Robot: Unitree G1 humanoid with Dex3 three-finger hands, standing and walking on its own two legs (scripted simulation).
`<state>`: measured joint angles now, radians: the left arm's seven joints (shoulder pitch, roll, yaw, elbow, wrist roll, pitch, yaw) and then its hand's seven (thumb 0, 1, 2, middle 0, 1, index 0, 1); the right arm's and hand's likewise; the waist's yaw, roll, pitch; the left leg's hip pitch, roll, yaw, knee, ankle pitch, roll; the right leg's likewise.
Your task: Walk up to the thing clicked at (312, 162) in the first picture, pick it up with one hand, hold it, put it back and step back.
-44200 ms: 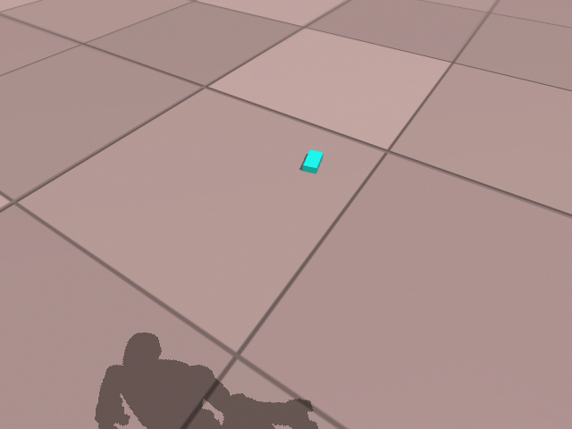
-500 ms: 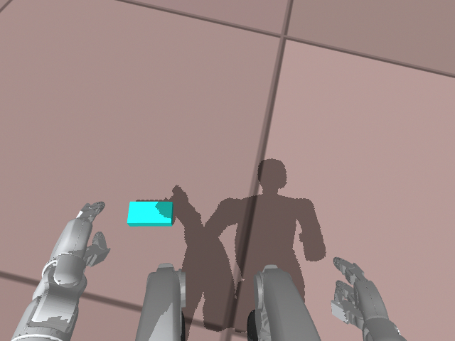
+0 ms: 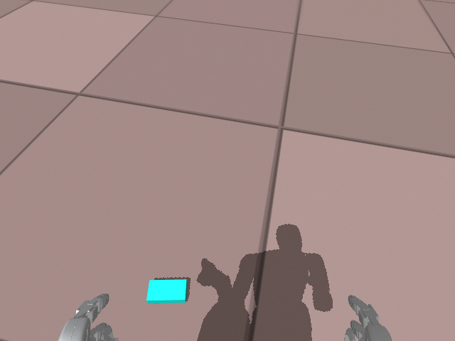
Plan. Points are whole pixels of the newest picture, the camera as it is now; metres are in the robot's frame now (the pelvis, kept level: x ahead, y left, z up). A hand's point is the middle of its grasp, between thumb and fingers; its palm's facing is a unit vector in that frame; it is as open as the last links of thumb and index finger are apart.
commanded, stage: home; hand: left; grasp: from above
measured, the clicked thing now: (167, 291) +0.46 +0.20 -0.68
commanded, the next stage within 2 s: none
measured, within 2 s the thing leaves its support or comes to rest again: neither
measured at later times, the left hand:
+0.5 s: hand out of the picture +0.16 +0.18 -0.04, palm faces +0.07 -0.97 -0.21, open 7.4 cm
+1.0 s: hand out of the picture +0.16 +0.17 -0.04, palm faces +0.06 -0.97 -0.22, open 7.4 cm
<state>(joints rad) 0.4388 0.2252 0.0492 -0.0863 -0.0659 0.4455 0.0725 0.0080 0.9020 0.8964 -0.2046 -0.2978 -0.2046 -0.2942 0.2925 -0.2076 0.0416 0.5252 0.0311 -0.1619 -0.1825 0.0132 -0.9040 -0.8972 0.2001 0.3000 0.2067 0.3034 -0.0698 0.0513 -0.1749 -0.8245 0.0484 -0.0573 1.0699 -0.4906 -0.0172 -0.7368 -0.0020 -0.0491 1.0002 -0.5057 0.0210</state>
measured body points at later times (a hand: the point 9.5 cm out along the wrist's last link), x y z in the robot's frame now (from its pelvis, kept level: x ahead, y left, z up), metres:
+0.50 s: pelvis +0.00 +0.00 +0.01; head +0.02 +0.00 +0.46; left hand +0.15 +0.23 -0.02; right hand +0.17 -0.24 -0.05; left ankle +0.02 +0.12 -0.67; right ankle -0.01 -0.14 -0.67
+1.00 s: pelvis +0.00 -0.01 +0.01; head +0.02 -0.01 +0.46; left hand +0.15 +0.23 -0.02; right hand +0.16 -0.25 -0.05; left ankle +0.02 +0.12 -0.67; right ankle -0.01 -0.14 -0.67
